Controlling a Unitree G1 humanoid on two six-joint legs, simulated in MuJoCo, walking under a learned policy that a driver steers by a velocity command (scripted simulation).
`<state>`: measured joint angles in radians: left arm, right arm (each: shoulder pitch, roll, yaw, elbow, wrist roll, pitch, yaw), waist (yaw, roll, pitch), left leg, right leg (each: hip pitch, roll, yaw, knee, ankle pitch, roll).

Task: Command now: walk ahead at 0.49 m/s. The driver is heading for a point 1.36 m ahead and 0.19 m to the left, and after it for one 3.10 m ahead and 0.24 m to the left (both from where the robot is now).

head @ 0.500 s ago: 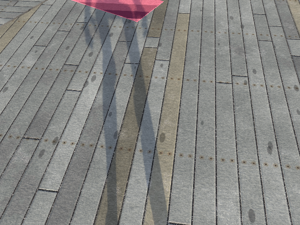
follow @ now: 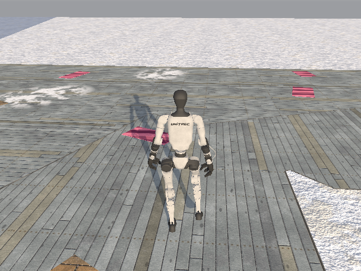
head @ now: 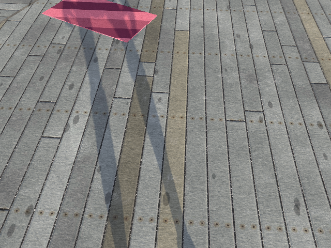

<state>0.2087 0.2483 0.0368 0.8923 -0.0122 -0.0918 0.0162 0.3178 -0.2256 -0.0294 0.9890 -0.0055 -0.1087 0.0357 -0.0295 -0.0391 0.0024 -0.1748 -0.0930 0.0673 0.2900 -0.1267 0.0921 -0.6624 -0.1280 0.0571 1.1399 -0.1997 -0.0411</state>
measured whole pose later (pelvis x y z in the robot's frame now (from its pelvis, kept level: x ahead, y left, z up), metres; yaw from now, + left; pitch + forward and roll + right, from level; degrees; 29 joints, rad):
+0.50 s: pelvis +0.28 -0.08 +0.00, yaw +1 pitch +1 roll +0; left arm 0.29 0.22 0.04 0.92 0.00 -0.11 -0.03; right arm 0.23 -0.28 -0.04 0.93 0.02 -0.09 0.00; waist 0.02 0.04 0.00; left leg -0.59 0.10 -0.03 1.12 -0.24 0.05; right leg -0.22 0.04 -0.06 0.34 -0.15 -0.07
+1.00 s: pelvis +0.47 -0.04 -0.01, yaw +0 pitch +2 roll +0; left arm 0.22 0.24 0.04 0.98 0.00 -0.01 0.04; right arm 0.12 -0.21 -0.03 0.93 -0.03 -0.05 0.01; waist 0.00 -0.03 0.03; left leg -0.40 -0.03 0.05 0.44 -0.07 0.07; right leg -0.41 -0.05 0.03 0.91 -0.49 0.04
